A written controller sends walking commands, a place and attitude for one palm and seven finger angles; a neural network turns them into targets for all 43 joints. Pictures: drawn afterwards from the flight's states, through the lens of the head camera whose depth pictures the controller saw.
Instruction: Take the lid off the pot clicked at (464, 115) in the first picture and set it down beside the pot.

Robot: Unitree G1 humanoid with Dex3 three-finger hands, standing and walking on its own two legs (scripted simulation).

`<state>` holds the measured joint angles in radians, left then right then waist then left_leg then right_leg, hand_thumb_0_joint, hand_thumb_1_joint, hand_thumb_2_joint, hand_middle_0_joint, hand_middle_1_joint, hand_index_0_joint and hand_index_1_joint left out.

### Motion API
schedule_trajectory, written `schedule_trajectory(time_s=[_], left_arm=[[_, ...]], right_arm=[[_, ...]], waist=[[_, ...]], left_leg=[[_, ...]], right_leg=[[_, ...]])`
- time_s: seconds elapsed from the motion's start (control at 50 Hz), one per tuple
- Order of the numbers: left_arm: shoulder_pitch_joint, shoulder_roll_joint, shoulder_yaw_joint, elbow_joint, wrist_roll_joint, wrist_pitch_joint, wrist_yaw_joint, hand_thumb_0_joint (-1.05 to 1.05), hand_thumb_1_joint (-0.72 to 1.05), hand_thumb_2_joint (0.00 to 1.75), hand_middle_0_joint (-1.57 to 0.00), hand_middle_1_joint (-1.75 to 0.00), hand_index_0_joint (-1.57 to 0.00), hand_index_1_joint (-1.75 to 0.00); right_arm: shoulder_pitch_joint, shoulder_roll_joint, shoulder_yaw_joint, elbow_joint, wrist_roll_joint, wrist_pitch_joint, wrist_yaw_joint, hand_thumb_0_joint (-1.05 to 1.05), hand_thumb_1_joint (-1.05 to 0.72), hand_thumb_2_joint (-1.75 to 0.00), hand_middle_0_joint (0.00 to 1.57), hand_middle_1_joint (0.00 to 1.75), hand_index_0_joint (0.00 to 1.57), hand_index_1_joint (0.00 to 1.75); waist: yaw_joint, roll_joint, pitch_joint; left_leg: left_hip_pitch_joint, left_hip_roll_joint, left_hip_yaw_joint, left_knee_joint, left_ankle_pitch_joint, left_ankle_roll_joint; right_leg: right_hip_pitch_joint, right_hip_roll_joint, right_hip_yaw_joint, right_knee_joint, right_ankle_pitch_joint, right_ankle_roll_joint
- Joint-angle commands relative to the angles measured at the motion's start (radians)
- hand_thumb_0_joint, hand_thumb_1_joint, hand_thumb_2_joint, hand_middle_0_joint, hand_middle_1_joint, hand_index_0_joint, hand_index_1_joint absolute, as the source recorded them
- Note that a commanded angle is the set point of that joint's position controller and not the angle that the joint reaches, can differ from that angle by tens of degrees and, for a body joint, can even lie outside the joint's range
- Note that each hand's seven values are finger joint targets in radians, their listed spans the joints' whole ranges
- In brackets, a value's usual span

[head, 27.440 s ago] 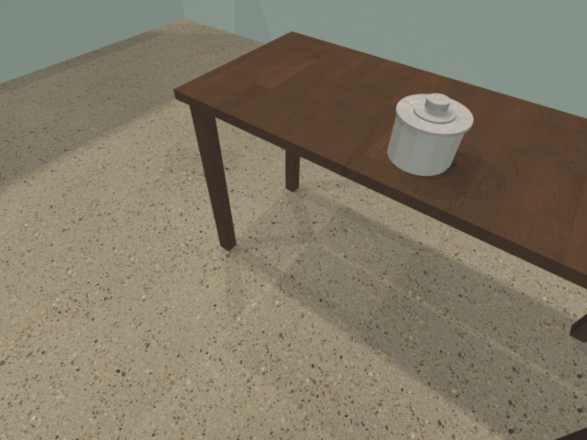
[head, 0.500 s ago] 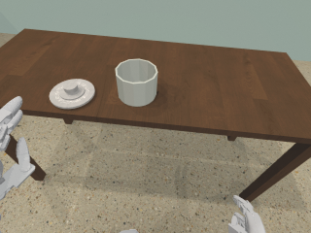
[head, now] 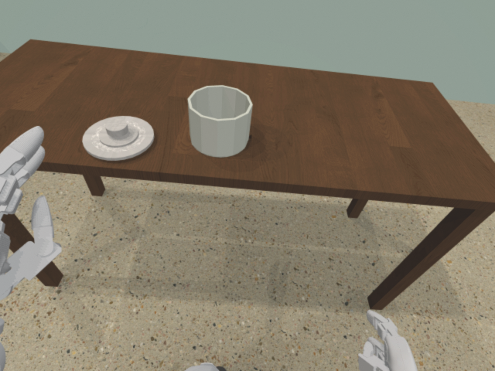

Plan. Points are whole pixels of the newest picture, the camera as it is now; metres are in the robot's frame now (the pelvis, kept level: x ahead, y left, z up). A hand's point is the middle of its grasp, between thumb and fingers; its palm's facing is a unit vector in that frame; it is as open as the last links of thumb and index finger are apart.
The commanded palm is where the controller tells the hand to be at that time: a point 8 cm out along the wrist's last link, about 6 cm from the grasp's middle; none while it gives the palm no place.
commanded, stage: step back with the hand held close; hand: left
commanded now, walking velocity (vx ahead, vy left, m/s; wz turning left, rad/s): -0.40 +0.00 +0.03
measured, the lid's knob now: (116, 127) +0.60 +0.34 +0.03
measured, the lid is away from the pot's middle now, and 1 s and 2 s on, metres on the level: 0.24 0.24 0.24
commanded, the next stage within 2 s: stop stepping back and stand still in 0.32 s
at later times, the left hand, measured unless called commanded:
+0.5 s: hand out of the picture +0.11 +0.28 +0.17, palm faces +0.24 -0.89 -0.39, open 7.4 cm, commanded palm +0.01 +0.33 +0.21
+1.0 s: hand out of the picture +0.00 +0.30 +0.17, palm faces +0.36 -0.87 -0.34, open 7.4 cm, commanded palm -0.06 +0.35 +0.21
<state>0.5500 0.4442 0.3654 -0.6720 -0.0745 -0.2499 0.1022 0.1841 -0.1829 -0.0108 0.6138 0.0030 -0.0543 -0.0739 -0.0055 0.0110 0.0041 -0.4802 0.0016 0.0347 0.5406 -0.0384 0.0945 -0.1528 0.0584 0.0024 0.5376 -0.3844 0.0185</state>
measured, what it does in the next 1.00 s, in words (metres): walks backwards: left foot, then right foot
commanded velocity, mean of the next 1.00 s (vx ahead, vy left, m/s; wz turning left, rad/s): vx -0.02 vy -0.03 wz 0.02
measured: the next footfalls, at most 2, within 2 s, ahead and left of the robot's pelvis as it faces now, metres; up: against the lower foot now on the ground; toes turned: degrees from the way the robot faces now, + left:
left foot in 0.34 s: -0.01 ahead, +0.13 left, +0.00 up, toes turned -2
right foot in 0.68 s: -0.19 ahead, -0.05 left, +0.00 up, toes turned -5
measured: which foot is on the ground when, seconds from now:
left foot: down 0.00-0.14, up 0.16-0.32, down 0.34-0.68, up 0.70-0.90, down 0.92-1.00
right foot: down 0.00-0.34, up 0.36-0.66, down 0.68-0.92, up 0.94-1.00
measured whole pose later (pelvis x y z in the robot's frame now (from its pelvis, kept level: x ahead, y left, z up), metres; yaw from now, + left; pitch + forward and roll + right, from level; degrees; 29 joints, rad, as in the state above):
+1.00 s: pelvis -0.19 +0.07 +0.00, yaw +1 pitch +0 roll +1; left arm 0.60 0.35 0.34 -0.60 -0.06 -0.14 0.14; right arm 0.26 -0.20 -0.02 0.61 0.02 -0.13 -0.08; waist -0.03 -0.07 -0.04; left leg -0.26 0.03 0.05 0.59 -0.34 -0.01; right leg -0.31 0.00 -0.03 0.78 -0.49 -0.01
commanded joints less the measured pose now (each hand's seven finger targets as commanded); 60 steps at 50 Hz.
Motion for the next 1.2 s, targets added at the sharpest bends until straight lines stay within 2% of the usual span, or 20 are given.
schedule_trajectory(time_s=[0.0,0.08,0.16,0.26,0.3,0.38,0.4,0.42,0.44,0.54,0.6,0.66,0.7,0.72,0.86,0.9,0.96,1.04,1.1,1.18], left_arm=[[0.011,0.158,0.173,-0.161,-0.022,-0.046,0.025,0.0,0.9,0.9,-0.2,-0.3,-0.2,-0.3],[0.095,0.161,0.167,-0.195,-0.026,-0.037,0.018,0.0,0.9,0.9,-0.2,-0.3,-0.2,-0.3],[0.011,0.186,0.144,-0.294,0.0,-0.031,0.038,0.0,0.9,0.9,-0.2,-0.3,-0.2,-0.3],[-0.135,0.123,0.085,-0.147,0.015,-0.021,0.026,0.0,0.9,0.9,-0.2,-0.3,-0.2,-0.3],[-0.132,0.131,0.095,-0.202,0.011,-0.054,0.039,0.0,0.9,0.9,-0.2,-0.3,-0.2,-0.3],[0.02,0.165,0.155,-0.298,-0.022,-0.056,0.015,0.0,0.9,0.9,-0.2,-0.3,-0.2,-0.3],[-0.175,-0.18,-0.247,0.674,0.107,0.172,-0.071,0.0,0.9,0.9,-0.2,-0.3,-0.2,-0.3],[-0.266,0.227,0.14,-0.678,-0.019,0.019,-0.009,0.0,0.9,0.9,-0.2,-0.3,-0.2,-0.3],[-0.029,0.293,0.266,-0.47,-0.017,-0.008,0.029,0.0,0.9,0.9,-0.2,-0.3,-0.2,-0.3],[0.272,0.197,0.209,-0.498,-0.019,0.045,0.057,0.0,0.9,0.9,-0.2,-0.3,-0.2,-0.3],[0.234,0.143,0.164,-0.274,0.006,0.064,0.066,0.0,0.9,0.9,-0.2,-0.3,-0.2,-0.3],[0.063,0.127,0.126,-0.138,-0.011,0.058,0.055,0.0,0.9,0.9,-0.2,-0.3,-0.2,-0.3],[-0.056,0.218,0.21,-0.087,-0.014,0.05,0.051,0.0,0.9,0.9,-0.2,-0.3,-0.2,-0.3],[-0.024,0.144,0.158,0.027,-0.013,0.058,0.039,0.0,0.9,0.9,-0.2,-0.3,-0.2,-0.3],[-0.153,0.082,0.03,-0.116,0.022,0.016,0.039,0.0,0.9,0.9,-0.2,-0.3,-0.2,-0.3],[-0.087,0.109,0.059,-0.29,0.019,-0.002,0.058,0.0,0.9,0.9,-0.2,-0.3,-0.2,-0.3],[0.012,0.187,0.148,-0.383,0.013,0.002,0.066,0.0,0.9,0.9,-0.2,-0.3,-0.2,-0.3],[0.17,0.169,0.18,-0.268,0.007,0.042,0.08,0.0,0.9,0.9,-0.2,-0.3,-0.2,-0.3],[0.057,0.164,0.181,-0.17,0.003,0.019,0.07,0.0,0.9,0.9,-0.2,-0.3,-0.2,-0.3],[0.053,0.102,0.152,-0.001,0.012,0.011,0.054,0.0,0.9,0.9,-0.2,-0.3,-0.2,-0.3]], right_arm=[[-0.087,-0.166,-0.06,-0.191,-0.032,-0.061,-0.003,0.0,-0.9,-0.9,0.2,0.3,0.2,0.3],[-0.081,-0.136,-0.069,-0.2,-0.025,-0.039,0.023,0.0,-0.9,-0.9,0.2,0.3,0.2,0.3],[-0.095,-0.113,-0.044,-0.183,-0.006,-0.034,0.018,0.0,-0.9,-0.9,0.2,0.3,0.2,0.3],[-0.126,-0.13,-0.011,-0.16,0.004,-0.042,-0.024,0.0,-0.9,-0.9,0.2,0.3,0.2,0.3],[-0.09,-0.16,-0.034,-0.153,0.001,-0.077,-0.034,0.0,-0.9,-0.9,0.2,0.3,0.2,0.3],[-0.02,-0.144,-0.056,-0.173,-0.023,-0.12,0.015,0.0,-0.9,-0.9,0.2,0.3,0.2,0.3],[0.018,-0.288,-0.102,0.099,-0.035,-0.117,0.061,0.0,-0.9,-0.9,0.2,0.3,0.2,0.3],[-0.086,-0.134,-0.087,-0.238,0.017,-0.123,0.069,0.0,-0.9,-0.9,0.2,0.3,0.2,0.3],[-0.055,-0.154,-0.066,-0.189,0.002,-0.128,0.034,0.0,-0.9,-0.9,0.2,0.3,0.2,0.3],[-0.094,-0.107,-0.028,-0.237,0.004,-0.103,0.057,0.0,-0.9,-0.9,0.2,0.3,0.2,0.3],[-0.063,-0.113,-0.033,-0.189,-0.007,-0.078,0.028,0.0,-0.9,-0.9,0.2,0.3,0.2,0.3],[-0.017,-0.137,-0.052,-0.143,0.007,-0.037,-0.001,0.0,-0.9,-0.9,0.2,0.3,0.2,0.3],[-0.028,-0.143,-0.039,-0.118,-0.005,-0.024,0.002,0.0,-0.9,-0.9,0.2,0.3,0.2,0.3],[-0.02,-0.134,-0.062,-0.123,0.037,-0.028,-0.007,0.0,-0.9,-0.9,0.2,0.3,0.2,0.3],[-0.09,-0.146,-0.032,-0.153,0.017,-0.103,-0.036,0.0,-0.9,-0.9,0.2,0.3,0.2,0.3],[-0.042,-0.164,-0.036,-0.195,0.017,-0.129,-0.026,0.0,-0.9,-0.9,0.2,0.3,0.2,0.3],[-0.034,-0.124,-0.03,-0.179,0.007,-0.161,-0.002,0.0,-0.9,-0.9,0.2,0.3,0.2,0.3],[-0.056,-0.133,-0.021,-0.167,0.021,-0.139,0.015,0.0,-0.9,-0.9,0.2,0.3,0.2,0.3],[-0.056,-0.142,-0.052,-0.174,0.017,-0.108,0.008,0.0,-0.9,-0.9,0.2,0.3,0.2,0.3],[-0.03,-0.124,-0.037,-0.132,0.025,-0.07,0.018,0.0,-0.9,-0.9,0.2,0.3,0.2,0.3]], waist=[[0.01,0.267,-0.107],[0.035,0.149,-0.212],[0.014,-0.174,-0.136],[-0.037,-0.004,0.107],[-0.022,0.324,0.031],[0.003,0.221,-0.277],[-0.111,0.281,-0.147],[0.012,0.028,-0.372],[-0.01,0.101,-0.326],[0.006,0.353,-0.167],[0.004,0.224,-0.077],[-0.041,-0.184,-0.042],[-0.039,-0.148,-0.087],[-0.035,-0.306,-0.072],[-0.025,0.021,0.08],[-0.014,0.361,-0.002],[-0.006,0.275,-0.01],[0.023,0.171,-0.069],[-0.01,-0.21,-0.063],[-0.02,-0.167,0.027]], left_leg=[[0.012,0.284,-0.406,-0.554,-0.612,-0.094],[0.084,0.17,-0.155,-0.316,-0.433,-0.115],[0.103,-0.073,-0.05,0.687,-0.503,-0.145],[0.113,0.048,-0.122,0.005,-0.328,-0.099],[0.172,0.217,-0.245,-0.258,0.243,-0.056],[0.392,0.327,-0.383,-0.152,0.597,0.059],[0.34,0.344,-0.467,0.053,1.087,0.077],[0.455,0.305,-0.257,-0.128,0.599,0.017],[0.373,0.294,-0.313,-0.15,0.355,0.038],[0.073,0.174,-0.26,-0.488,-0.665,-0.074],[-0.049,0.087,-0.131,-0.412,-0.623,-0.154],[0.206,-0.024,-0.032,0.348,-0.321,-0.109],[0.038,-0.027,-0.028,0.622,-0.277,-0.103],[-0.01,0.017,-0.115,0.593,-0.365,-0.091],[0.257,0.039,0.023,-0.131,-0.391,-0.037],[0.437,0.278,-0.402,-0.277,-0.39,0.073],[0.326,0.316,-0.47,-0.3,-0.208,0.115],[0.171,0.178,-0.098,-0.086,-0.114,-0.019],[-0.075,-0.014,0.006,0.346,-0.44,-0.079],[0.006,0.068,-0.078,0.312,-0.435,-0.072]], right_leg=[[0.006,0.069,-0.012,0.218,-0.197,-0.058],[0.058,0.002,-0.029,-0.082,-0.072,-0.084],[-0.346,-0.464,0.266,-0.367,0.343,-0.247],[-0.289,-0.232,0.043,-0.077,0.411,-0.089],[-0.213,-0.089,-0.005,0.182,0.216,-0.029],[-0.32,-0.01,0.082,0.429,-0.218,-0.004],[-0.522,-0.043,0.131,0.628,-0.185,0.003],[-0.281,0.0,0.141,0.537,-0.139,0.034],[-0.273,-0.013,0.077,0.448,-0.101,0.017],[-0.036,0.018,-0.086,0.156,-0.094,-0.015],[0.2,0.033,-0.138,-0.162,-0.081,-0.064],[-0.231,-0.305,0.133,-0.411,0.066,-0.189],[-0.186,-0.356,0.075,-0.321,0.249,-0.212],[-0.209,-0.382,0.182,-0.342,-0.116,-0.198],[-0.244,-0.226,0.041,-0.146,-0.207,-0.126],[-0.393,-0.044,-0.078,0.223,-0.097,-0.04],[-0.379,-0.071,0.002,0.344,-0.151,-0.024],[0.014,-0.026,-0.086,-0.064,0.063,-0.018],[0.087,-0.355,0.483,-0.309,0.007,-0.169],[-0.09,-0.35,0.335,-0.293,0.077,-0.201]])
